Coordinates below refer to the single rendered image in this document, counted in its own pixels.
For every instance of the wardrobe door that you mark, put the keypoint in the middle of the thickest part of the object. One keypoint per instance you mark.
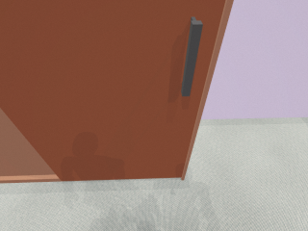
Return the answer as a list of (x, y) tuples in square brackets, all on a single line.
[(17, 156), (95, 85)]

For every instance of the handle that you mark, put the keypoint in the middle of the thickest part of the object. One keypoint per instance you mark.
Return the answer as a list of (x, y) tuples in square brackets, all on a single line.
[(191, 55)]

